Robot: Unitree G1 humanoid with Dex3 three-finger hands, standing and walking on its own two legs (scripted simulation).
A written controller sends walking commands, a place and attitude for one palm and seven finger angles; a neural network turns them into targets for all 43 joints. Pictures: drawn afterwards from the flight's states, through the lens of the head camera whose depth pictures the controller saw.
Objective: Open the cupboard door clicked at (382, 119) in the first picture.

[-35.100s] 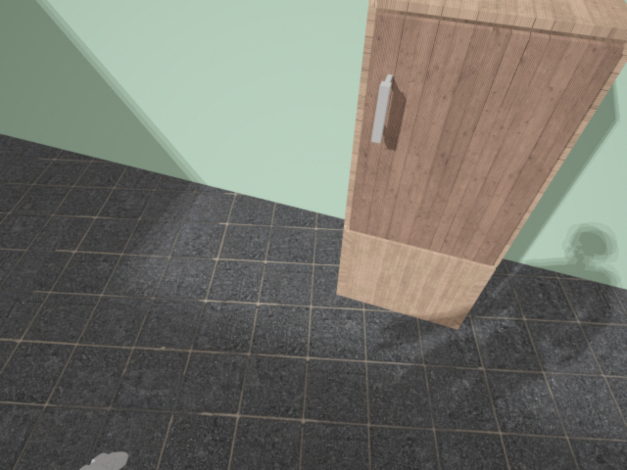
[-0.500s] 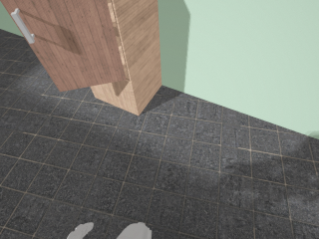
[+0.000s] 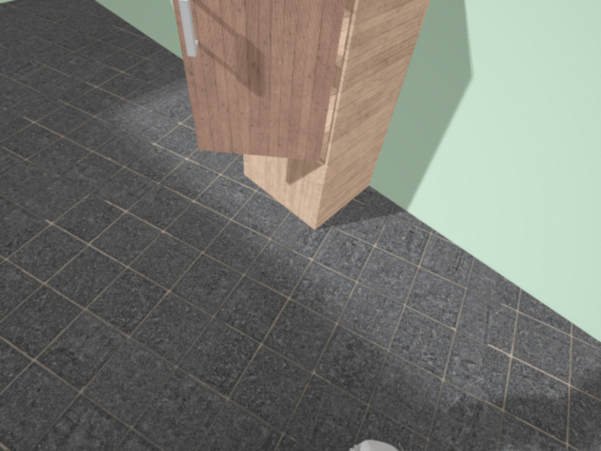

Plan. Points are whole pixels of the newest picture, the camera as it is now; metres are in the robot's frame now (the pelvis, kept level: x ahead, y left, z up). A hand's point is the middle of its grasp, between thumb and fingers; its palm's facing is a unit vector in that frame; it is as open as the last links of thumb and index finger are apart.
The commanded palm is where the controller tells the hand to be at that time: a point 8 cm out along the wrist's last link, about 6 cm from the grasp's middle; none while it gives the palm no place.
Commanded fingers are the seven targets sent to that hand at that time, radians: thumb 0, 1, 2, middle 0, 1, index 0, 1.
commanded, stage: take the last steps up to it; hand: left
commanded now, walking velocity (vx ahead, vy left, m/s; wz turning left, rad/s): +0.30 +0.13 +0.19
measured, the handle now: (190, 24) +0.99 +0.37 +0.05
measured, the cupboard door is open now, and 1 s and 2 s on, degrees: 41 41 41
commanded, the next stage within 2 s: come to a stop and stand still in 1.18 s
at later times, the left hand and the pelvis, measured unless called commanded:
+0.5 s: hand (224, 359) +0.27 +0.15 -0.16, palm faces +0.00 -0.98 -0.18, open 7.4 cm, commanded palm none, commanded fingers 0.00 0.90 0.90 -0.20 -0.30 -0.20 -0.30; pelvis +0.13 -0.02 -0.02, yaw +4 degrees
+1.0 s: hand (167, 416) +0.18 +0.22 -0.19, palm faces +0.23 -0.96 -0.16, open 7.3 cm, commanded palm none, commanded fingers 0.00 0.90 0.90 -0.20 -0.30 -0.20 -0.30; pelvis +0.30 +0.07 -0.02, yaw +7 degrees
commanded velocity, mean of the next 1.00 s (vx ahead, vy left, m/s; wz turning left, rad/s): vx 0.29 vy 0.10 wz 0.03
